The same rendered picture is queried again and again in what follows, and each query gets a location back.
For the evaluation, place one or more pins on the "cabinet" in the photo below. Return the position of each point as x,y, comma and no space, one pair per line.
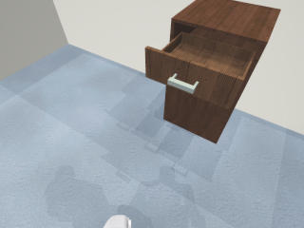
235,23

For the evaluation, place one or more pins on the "drawer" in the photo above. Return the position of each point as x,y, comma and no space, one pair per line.
219,68

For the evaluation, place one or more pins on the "handle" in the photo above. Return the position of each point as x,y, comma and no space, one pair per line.
182,85

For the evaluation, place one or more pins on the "left robot thigh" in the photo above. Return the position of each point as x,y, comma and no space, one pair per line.
118,221

